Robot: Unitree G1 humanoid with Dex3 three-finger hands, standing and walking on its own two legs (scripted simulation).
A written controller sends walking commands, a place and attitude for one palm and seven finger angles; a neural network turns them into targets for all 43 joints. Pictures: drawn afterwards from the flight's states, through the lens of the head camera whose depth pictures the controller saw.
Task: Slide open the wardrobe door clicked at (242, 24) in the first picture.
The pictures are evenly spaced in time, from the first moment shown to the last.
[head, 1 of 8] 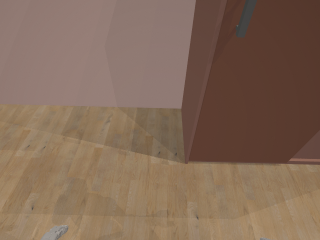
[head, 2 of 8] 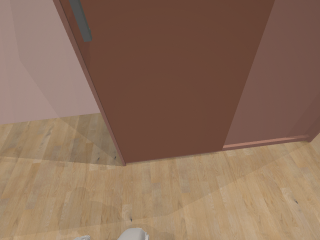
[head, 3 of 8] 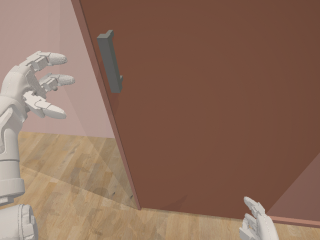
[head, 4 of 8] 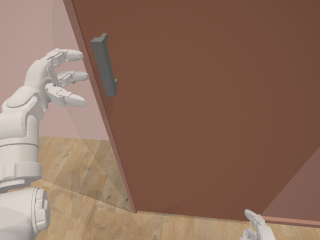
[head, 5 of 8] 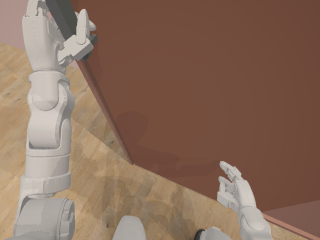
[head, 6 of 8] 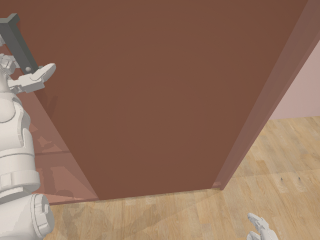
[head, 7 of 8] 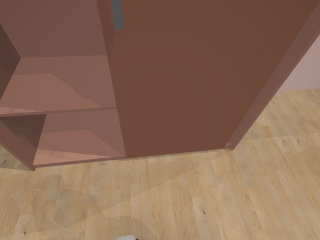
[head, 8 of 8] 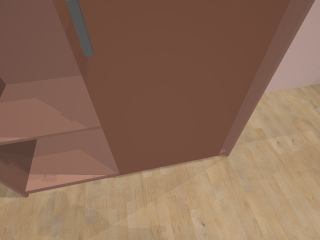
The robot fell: no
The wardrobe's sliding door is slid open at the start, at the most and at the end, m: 0.00 0.59 0.59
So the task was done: yes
